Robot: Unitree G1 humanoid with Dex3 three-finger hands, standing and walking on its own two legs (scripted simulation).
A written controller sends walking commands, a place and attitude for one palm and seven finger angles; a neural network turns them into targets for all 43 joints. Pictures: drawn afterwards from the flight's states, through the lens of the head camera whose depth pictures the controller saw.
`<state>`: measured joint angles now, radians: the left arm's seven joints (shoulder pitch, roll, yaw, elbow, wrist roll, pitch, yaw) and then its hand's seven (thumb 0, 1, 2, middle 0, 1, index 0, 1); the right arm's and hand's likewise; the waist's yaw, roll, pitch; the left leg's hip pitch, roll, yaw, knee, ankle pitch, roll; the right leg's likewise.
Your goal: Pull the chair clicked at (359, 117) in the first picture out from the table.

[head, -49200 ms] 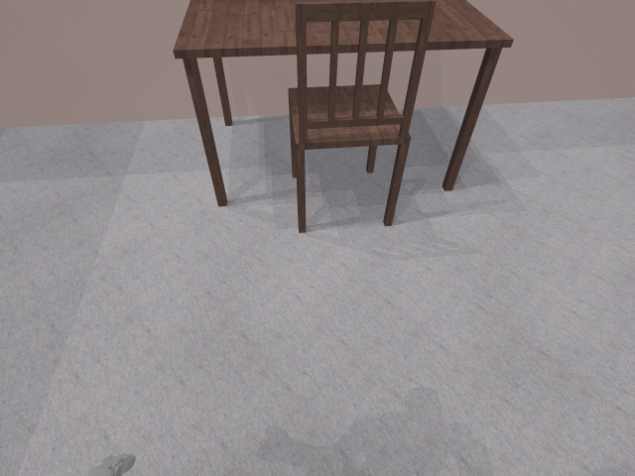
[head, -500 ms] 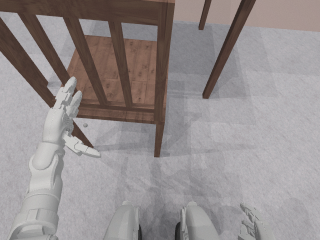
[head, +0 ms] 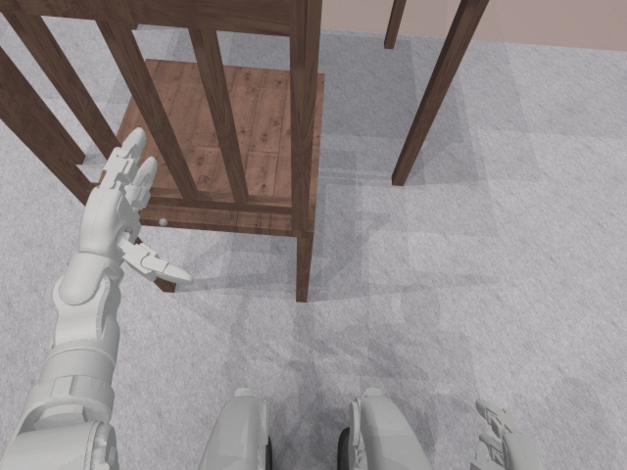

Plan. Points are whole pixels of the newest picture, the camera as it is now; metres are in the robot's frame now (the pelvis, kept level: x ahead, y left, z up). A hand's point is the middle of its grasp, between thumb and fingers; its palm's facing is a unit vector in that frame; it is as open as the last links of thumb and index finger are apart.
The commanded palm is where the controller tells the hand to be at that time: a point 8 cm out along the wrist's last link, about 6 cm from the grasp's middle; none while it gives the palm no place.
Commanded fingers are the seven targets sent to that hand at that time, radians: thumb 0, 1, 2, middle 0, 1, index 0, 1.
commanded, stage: push the fingers through the gap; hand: left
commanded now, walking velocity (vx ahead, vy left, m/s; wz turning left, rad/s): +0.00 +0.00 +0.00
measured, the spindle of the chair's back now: (161, 130) +0.53 +0.20 +0.05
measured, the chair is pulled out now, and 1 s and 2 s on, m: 0.23 0.23 0.23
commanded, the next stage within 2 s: hook a spindle and tug to test in 1.28 s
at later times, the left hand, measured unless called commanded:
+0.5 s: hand (170, 190) +0.45 +0.19 +0.03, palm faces -0.09 -0.99 -0.06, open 17.0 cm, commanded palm +0.44 +0.23 +0.02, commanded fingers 0.00 -0.50 0.30 -0.06 -0.08 -0.06 -0.08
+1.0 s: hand (177, 166) +0.50 +0.18 +0.02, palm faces -0.09 -1.00 -0.05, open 17.0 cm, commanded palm +0.47 +0.22 +0.02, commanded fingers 0.00 -0.50 0.30 -0.06 -0.08 -0.06 -0.08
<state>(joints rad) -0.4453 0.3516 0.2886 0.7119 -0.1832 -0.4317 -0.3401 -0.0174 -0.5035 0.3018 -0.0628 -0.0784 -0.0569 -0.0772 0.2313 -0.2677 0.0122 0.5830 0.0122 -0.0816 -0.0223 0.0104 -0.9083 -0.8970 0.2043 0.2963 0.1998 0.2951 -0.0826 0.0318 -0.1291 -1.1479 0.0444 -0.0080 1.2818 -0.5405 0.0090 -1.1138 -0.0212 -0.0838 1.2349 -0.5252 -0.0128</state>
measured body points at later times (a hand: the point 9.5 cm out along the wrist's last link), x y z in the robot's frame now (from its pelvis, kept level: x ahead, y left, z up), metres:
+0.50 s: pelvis +0.00 +0.01 -0.01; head +0.14 +0.02 +0.42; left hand +0.45 +0.24 +0.03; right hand +0.07 -0.26 -0.12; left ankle +0.03 +0.11 -0.62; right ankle +0.03 -0.12 -0.62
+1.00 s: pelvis +0.00 +0.01 -0.01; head +0.16 +0.03 +0.41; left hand +0.50 +0.24 +0.03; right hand +0.04 -0.25 -0.12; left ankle +0.03 +0.11 -0.62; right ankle +0.03 -0.12 -0.62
